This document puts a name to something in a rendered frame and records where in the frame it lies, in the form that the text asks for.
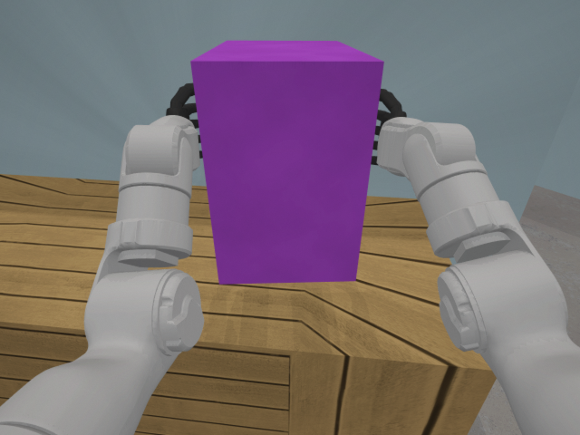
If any left robot forearm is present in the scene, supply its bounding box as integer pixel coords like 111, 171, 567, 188
84, 115, 200, 339

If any carton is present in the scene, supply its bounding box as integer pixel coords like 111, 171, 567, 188
190, 41, 384, 285

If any robot right hand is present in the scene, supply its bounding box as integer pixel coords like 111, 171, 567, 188
371, 89, 407, 165

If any robot left hand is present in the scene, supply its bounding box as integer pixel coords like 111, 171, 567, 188
166, 83, 203, 159

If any robot left upper arm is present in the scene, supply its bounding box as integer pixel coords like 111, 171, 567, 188
0, 268, 204, 435

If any robot right upper arm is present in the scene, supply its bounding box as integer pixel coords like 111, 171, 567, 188
438, 249, 580, 435

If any pedestal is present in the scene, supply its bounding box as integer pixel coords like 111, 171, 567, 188
0, 174, 497, 435

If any right robot forearm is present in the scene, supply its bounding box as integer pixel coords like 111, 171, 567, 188
377, 117, 568, 328

